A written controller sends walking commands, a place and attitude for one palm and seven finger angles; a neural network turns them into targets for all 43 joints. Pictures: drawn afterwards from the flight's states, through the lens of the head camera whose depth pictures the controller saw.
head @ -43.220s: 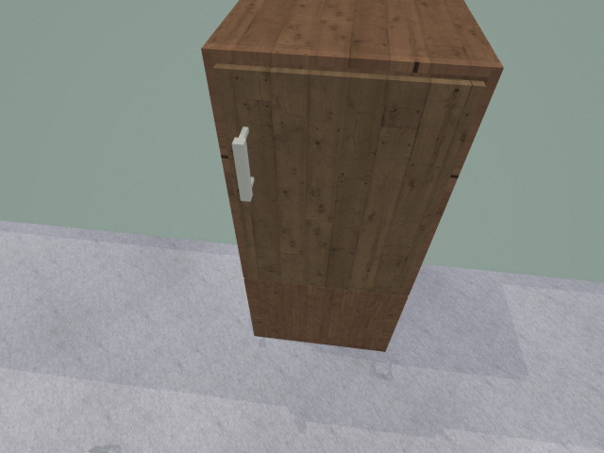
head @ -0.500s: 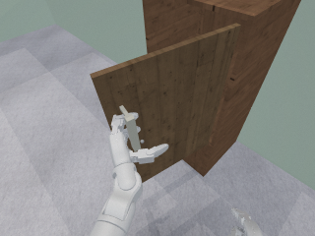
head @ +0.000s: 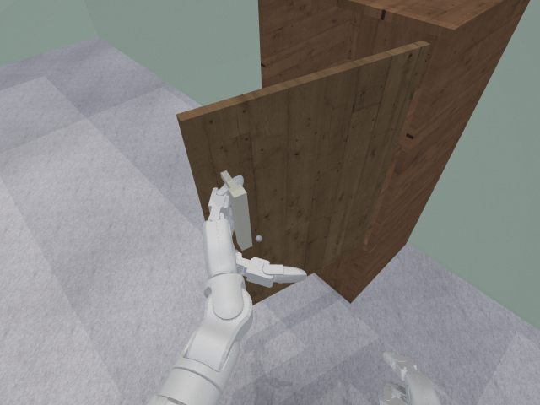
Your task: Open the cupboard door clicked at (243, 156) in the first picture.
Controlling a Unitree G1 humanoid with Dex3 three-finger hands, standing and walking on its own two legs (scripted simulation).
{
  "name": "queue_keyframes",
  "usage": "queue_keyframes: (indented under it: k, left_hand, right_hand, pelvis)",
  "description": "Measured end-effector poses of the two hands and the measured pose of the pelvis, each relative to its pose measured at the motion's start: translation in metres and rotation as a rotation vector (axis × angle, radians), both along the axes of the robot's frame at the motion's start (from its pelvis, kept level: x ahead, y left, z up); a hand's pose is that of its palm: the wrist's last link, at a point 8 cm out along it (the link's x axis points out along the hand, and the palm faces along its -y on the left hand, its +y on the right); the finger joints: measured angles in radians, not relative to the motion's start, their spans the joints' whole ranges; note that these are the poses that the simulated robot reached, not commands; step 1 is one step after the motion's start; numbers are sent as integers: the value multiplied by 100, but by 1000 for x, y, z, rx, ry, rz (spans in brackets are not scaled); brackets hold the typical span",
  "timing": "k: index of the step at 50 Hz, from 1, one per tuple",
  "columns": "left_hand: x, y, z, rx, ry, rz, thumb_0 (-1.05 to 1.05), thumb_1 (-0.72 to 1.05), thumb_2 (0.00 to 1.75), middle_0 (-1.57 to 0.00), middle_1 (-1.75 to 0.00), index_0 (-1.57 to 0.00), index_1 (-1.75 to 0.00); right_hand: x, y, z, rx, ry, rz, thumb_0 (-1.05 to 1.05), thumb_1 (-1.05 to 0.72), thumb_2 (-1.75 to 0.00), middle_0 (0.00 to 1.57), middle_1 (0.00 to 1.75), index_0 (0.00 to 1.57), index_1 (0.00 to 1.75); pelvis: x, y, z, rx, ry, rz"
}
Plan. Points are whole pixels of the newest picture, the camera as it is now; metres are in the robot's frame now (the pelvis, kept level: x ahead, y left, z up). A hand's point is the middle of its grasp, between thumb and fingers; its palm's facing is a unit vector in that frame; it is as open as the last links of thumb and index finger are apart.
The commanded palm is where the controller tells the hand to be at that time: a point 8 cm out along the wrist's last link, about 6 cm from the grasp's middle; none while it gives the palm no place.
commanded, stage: slide the hand sideways off the handle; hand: left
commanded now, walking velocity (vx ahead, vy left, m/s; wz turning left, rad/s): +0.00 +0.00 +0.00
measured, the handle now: (236, 211) +0.39 +0.08 +0.08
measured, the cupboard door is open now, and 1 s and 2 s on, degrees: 76 78 78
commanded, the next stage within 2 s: draw the hand back to the body in 1.14 s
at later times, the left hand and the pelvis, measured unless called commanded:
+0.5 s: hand (246, 261) +0.30 +0.06 +0.08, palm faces -0.13 -0.99 -0.01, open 16.2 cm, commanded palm +0.27 +0.12 +0.08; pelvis +0.01 +0.01 +0.00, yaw -2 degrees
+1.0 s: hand (204, 287) +0.26 +0.11 +0.08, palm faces -0.05 -1.00 -0.05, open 16.3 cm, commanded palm +0.23 +0.17 +0.08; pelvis +0.03 -0.01 +0.00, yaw +0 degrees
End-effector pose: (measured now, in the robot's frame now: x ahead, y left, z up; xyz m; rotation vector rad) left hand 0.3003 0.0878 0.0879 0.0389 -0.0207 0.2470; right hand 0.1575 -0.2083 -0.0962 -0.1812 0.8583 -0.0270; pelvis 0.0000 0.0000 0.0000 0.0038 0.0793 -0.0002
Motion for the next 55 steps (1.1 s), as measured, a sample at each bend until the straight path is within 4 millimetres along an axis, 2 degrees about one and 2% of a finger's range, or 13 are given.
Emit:
queue_keyframes:
  k: [5,8,15,21,33,41,55]
  left_hand:
    - [-3,18,-2,72,-27,-317,-1,-50,30,-24,-43,-15,-44]
    - [-2,21,-4,25,1,-406,-1,-50,30,-21,-38,-12,-39]
    - [-3,17,-5,-32,8,-379,-1,-50,30,-18,-35,-17,-36]
    - [-8,18,-8,-28,7,-383,-1,-50,30,-18,-34,-17,-33]
    - [-34,46,-9,-18,22,-330,-1,-50,30,-17,-31,-16,-30]
    - [-48,56,-9,-4,33,-324,-1,-50,30,-16,-30,-16,-30]
    - [-68,87,-9,11,48,-296,-1,-50,30,-15,-30,-15,-30]
  right_hand:
    - [-8,-3,-1,-14,-11,-12,1,-91,-90,20,30,20,30]
    - [-12,-4,-1,-11,-31,-24,1,-91,-90,20,30,20,30]
    - [-16,-2,5,3,-67,-29,1,-91,-90,20,30,20,30]
    - [-11,0,11,9,-87,-33,1,-91,-90,20,30,20,30]
    - [18,-3,19,5,-144,-10,1,-91,-90,20,30,20,30]
    - [37,-6,20,4,-189,16,1,-91,-90,20,30,20,30]
    - [40,-17,18,-8,-217,10,1,-91,-90,20,30,20,30]
  pelvis:
    - [-3,3,-1,-3,-9,10]
    - [-4,6,-1,-7,-15,12]
    - [-2,11,1,1,-8,-8]
    - [2,9,1,3,-8,-24]
    - [16,4,2,-1,-1,-20]
    - [22,-1,-1,-1,12,-6]
    - [27,-8,-5,-3,26,3]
